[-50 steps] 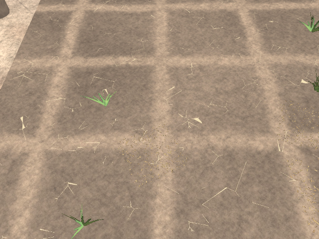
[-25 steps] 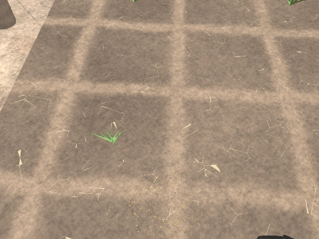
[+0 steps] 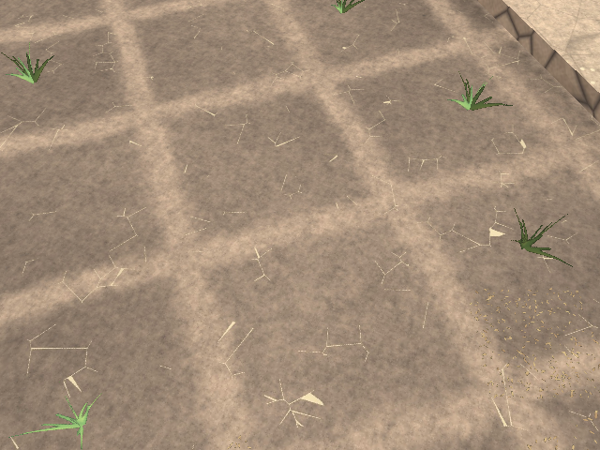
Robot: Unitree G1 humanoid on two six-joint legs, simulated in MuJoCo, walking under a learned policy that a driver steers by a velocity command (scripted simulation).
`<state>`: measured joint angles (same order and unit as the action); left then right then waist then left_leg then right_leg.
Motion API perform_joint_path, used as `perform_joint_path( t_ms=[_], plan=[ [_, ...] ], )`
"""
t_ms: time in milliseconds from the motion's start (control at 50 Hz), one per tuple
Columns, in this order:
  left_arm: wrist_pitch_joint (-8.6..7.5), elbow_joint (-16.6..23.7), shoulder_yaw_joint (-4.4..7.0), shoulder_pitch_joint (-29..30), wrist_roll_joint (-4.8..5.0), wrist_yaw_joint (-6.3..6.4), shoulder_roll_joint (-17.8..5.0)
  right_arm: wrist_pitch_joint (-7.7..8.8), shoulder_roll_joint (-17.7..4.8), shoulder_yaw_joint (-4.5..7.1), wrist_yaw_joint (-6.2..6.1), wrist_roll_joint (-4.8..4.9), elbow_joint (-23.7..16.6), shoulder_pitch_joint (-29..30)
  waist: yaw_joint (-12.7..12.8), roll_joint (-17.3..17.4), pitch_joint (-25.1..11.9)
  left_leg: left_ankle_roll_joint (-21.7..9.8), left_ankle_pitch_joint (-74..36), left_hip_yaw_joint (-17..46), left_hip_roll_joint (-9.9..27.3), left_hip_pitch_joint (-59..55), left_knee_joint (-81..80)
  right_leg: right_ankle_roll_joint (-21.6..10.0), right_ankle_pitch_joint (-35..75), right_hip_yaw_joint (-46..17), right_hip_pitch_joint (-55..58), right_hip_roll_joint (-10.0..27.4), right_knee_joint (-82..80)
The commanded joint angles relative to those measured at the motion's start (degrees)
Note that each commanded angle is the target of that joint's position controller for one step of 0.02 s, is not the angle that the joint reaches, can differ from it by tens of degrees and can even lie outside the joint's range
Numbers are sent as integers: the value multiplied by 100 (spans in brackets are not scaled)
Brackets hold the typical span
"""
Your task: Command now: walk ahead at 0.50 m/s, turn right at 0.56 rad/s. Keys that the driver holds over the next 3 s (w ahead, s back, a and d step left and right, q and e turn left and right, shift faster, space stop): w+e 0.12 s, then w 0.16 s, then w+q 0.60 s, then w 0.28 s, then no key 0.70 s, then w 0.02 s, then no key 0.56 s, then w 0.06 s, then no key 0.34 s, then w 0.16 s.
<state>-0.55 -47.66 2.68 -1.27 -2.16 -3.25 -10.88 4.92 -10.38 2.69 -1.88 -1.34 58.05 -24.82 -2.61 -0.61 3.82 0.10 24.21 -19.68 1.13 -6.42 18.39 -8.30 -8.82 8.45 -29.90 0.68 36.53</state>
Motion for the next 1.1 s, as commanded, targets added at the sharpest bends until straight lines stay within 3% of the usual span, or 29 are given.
perform_joint_path(
  t_ms=[20, 40, 60, 80, 100, 120, 140, 180, 220, 300, 380, 480, 540, 580, 600, 620, 640, 660, 680, 700, 720, 740, 780, 820, 940, 1020, 1060, 1100],
  plan=[
    [-91, -54, 251, -1254, -23, 86, -643, -101, -1194, 257, -21, 4, -273, -43, 766, 638, -710, -607, -6662, 334, 1529, 134, 2199, -419, -615, 175, 1417, -622, -445],
    [-136, -287, 398, -2079, -95, 161, -977, -117, -1185, 255, 18, 30, -405, 97, 1194, 242, -1152, -417, -5282, 294, 1389, 1128, 3764, -668, -667, -520, 2739, -297, -963],
    [-136, -224, 558, -2064, -118, 229, -1661, -87, -467, 121, 128, 92, -809, -87, 784, -1067, -1575, -87, -34, 442, 421, 3710, 5865, -1462, -604, -3335, 4562, 1523, -1126],
    [-45, -142, 582, -2239, 57, 240, -1784, -11, -884, 200, 176, 77, -1119, 621, 990, -552, -1797, 5, 633, 1759, -208, 4725, 6705, -1812, -700, -5166, 4712, 1928, -2024],
    [-16, -187, 527, -1945, 100, 296, -1606, 71, -865, 177, 208, 94, -1282, 1107, 868, -163, -939, -70, -11, 2090, 221, 5239, 6461, -1586, -395, -4173, 4181, 1823, -2162],
    [-41, -183, 449, -1685, 146, 315, -1298, 138, -853, 154, 205, 111, -1253, 1039, 622, 122, -532, -96, -459, 2090, 418, 4961, 5877, -1326, 236, -3608, 3456, 1612, -2246],
    [-96, -148, 377, -1395, 144, 334, -1053, 107, -830, 162, 188, 68, -1124, 871, 342, 357, -327, -82, -612, 2096, 569, 4556, 5417, -1065, 940, -3026, 2915, 1313, -2299],
    [-243, -130, 260, -1249, 192, 352, -794, -126, -722, 143, 211, -116, -1018, 560, 75, 244, -424, 32, -670, 2101, 658, 3858, 4937, -877, 1749, -2377, 2375, 957, -2392],
    [-375, -256, 251, -1517, 229, 332, -882, -266, -632, 126, 270, -145, -1046, 613, 41, 145, -396, 114, -813, 1968, 639, 3820, 4584, -807, 2286, -2066, 2249, 791, -2487],
    [-418, -429, 234, -2081, 215, 309, -980, -339, -674, 112, 327, -83, -1283, 1422, 322, -115, -162, 134, -1732, 1802, 658, 4420, 3660, -399, 2540, -1764, 2583, 644, -2691],
    [-450, -510, 164, -2364, 168, 314, -934, -333, -670, 69, 362, 3, -1454, 2054, 564, -252, -75, -27, -2345, 1693, 529, 4660, 2857, -52, 2766, -1381, 3138, 648, -2764],
    [-474, -710, 71, -2622, 57, 420, -870, -284, -607, -12, 415, 31, -1658, 2633, 704, -235, 237, -348, -2331, 1592, 137, 4652, 1962, 15, 3231, -938, 3760, 928, -2810],
    [-501, -731, 47, -2387, 32, 509, -991, -258, -686, 13, 378, 13, -1586, 2262, 409, -375, -3, -664, -1772, 1250, -310, 3755, 1597, 171, 5424, -577, 3941, 1024, -2105],
    [-454, -722, 86, -2260, -7, 564, -1174, -227, -898, 111, 315, -9, -1265, 1204, -62, -525, -562, -909, -1278, 1173, -627, 2783, 1456, 244, 6584, -455, 4032, 1091, -658],
    [-419, -657, 112, -2086, 33, 559, -1271, -181, -1018, 185, 293, -58, -1010, 368, -491, -456, -932, -1080, -1525, 1343, -619, 1755, 972, 275, 5977, -326, 3559, 1009, 540],
    [-452, -431, 69, -1913, 89, 541, -1188, -178, -1445, 329, 238, -155, -846, -460, -849, 53, -1455, -1496, -1343, 2650, 368, 424, 796, 336, 3902, -103, 2348, 698, 2399],
    [-492, -229, -15, -2436, 158, 395, -613, -220, -1921, 447, 236, -138, -879, -255, -180, 1454, -1779, -2561, -1865, 5782, 1877, -1165, 440, 625, -1924, -356, -265, -656, 4493],
    [-536, -158, 28, -1927, 15, 362, -974, -256, -1679, 422, 303, 131, -880, 64, -240, 435, -1571, -2485, -1295, 6041, 1715, -880, -44, 466, -1718, -1340, -898, -340, 4717],
    [-613, 34, 26, -1546, 83, 316, -1004, -279, -1469, 368, 297, 127, -991, 525, -79, 286, -767, -2283, -1284, 5238, 1615, 1, -262, 473, -1144, -1340, -1067, -32, 4387],
    [-644, 73, 26, -1451, 89, 304, -1018, -284, -1155, 291, 306, 92, -1008, 734, 99, -126, -384, -2064, -1730, 4761, 1392, 693, -460, 512, -885, -1252, -861, 157, 3953],
    [-577, 95, 22, -1432, 41, 305, -962, -259, -1037, 248, 280, 99, -1005, 815, 262, -208, -172, -1898, -2251, 4348, 1137, 1209, -527, 602, -842, -1226, -613, 275, 3633],
    [-460, 127, -6, -1539, -26, 292, -882, -225, -958, 209, 249, 121, -978, 842, 411, -92, -183, -1782, -2567, 4006, 902, 1561, -614, 722, -822, -1201, -309, 353, 3348],
    [-284, 211, -39, -1544, -80, 269, -757, -124, -1134, 243, 241, 149, -936, 667, 467, 84, -249, -1740, -3067, 3669, 686, 1814, -666, 903, -820, -1054, -176, 391, 2902],
    [-215, 391, -60, -1197, -80, 252, -731, -98, -1299, 287, 230, 150, -930, 499, 404, 192, -194, -1678, -3158, 3516, 522, 1932, -758, 1058, -492, -919, -336, 424, 2373],
    [-209, 850, -122, 51, -18, 187, -689, -150, -1261, 292, 201, 159, -881, -193, -144, 428, -211, -1176, -3613, 3437, 327, 1112, -579, 1151, 809, -779, -770, 325, 668],
    [-283, 1057, -179, 605, 18, 153, -685, -136, -1218, 246, 139, 72, -829, -476, -367, 473, -159, -1151, -4104, 3528, 544, 455, -371, 944, 888, -695, -726, 169, -82],
    [-333, 1083, -155, 505, 29, 156, -796, -115, -1309, 251, 98, 36, -859, -351, -226, 529, -155, -1084, -4428, 3615, 729, 292, -187, 749, 626, -754, -358, 92, -433],
    [-381, 860, -62, -257, 43, 217, -1013, -80, -1432, 264, 87, 26, -909, -70, 162, 587, -387, -906, -5519, 3527, 725, 363, 415, 522, 143, -711, 724, -166, -743]
  ],
)
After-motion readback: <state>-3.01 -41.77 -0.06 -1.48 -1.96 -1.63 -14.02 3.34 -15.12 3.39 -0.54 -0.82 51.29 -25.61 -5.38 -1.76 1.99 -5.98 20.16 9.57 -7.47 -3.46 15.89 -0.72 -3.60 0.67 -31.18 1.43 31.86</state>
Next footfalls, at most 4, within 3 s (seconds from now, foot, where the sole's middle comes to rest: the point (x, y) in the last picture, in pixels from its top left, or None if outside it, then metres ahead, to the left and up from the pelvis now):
0.04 right None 0.16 -0.06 -0.76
0.62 left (289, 428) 0.50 0.03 -0.76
1.14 right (338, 295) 0.82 -0.10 -0.76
1.58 left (255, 282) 0.87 0.11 -0.76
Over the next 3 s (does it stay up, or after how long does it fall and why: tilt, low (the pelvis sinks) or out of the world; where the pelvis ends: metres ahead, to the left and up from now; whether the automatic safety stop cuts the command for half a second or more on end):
stays up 0.85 0.02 0.01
